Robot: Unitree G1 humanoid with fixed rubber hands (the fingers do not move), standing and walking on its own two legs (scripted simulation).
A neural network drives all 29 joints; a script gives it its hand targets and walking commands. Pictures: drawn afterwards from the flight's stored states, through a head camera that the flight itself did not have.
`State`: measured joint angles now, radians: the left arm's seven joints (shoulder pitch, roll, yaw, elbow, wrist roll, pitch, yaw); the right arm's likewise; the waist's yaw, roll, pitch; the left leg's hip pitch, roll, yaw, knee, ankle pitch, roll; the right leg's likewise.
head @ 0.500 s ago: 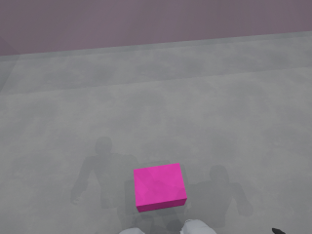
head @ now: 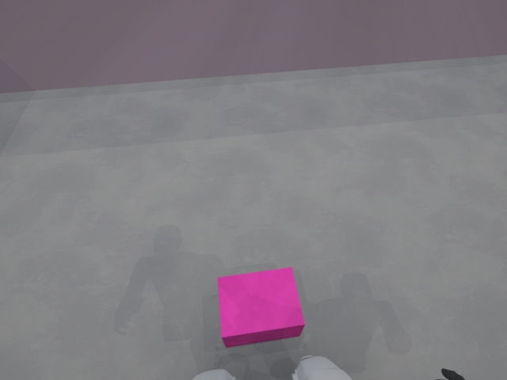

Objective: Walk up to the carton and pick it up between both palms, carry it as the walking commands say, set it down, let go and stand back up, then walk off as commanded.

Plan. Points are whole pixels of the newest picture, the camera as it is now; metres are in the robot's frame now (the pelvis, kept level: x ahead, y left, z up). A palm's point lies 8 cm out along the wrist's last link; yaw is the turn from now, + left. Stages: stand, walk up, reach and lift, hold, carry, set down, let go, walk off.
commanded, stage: walk up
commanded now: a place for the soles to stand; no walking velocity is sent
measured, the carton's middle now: (259, 307) +0.41 -0.01 -0.66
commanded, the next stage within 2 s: none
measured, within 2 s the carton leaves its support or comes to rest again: neither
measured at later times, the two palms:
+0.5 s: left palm out of the picture +0.07 +0.32 -0.10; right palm out of the picture +0.06 -0.31 -0.10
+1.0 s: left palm out of the picture +0.07 +0.32 -0.10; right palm out of the picture +0.07 -0.31 -0.10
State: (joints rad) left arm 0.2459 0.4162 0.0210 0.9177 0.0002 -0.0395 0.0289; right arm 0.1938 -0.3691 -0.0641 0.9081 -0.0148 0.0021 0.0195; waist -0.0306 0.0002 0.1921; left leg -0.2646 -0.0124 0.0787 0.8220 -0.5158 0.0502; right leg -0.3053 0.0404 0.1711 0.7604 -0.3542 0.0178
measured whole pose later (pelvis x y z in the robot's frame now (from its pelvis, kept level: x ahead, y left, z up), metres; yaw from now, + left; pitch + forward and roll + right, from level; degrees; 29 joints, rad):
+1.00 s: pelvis +0.01 +0.00 +0.00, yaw +0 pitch -6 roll +0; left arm 0.25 0.42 0.02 0.92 0.00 -0.04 0.03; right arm 0.20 -0.37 -0.06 0.91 -0.01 0.00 0.02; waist -0.03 -0.01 0.19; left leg -0.24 -0.02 0.08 0.75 -0.41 0.07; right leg -0.31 0.04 0.17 0.82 -0.49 -0.03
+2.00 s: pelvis +0.02 +0.01 +0.00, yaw +0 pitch -6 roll +0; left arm 0.24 0.42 0.01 0.92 0.00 -0.04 0.03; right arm 0.20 -0.37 -0.06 0.91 -0.01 0.00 0.02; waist -0.03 -0.01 0.19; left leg -0.25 -0.02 0.08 0.76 -0.40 0.06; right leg -0.30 0.04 0.17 0.77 -0.36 0.01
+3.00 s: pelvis +0.02 +0.00 +0.00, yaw +0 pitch -6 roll +0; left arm 0.24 0.42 0.03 0.93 0.00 -0.03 0.03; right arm 0.20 -0.37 -0.06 0.91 -0.01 0.00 0.02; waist -0.03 -0.01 0.18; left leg -0.25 -0.02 0.08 0.76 -0.40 0.06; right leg -0.29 0.04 0.17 0.73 -0.32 0.00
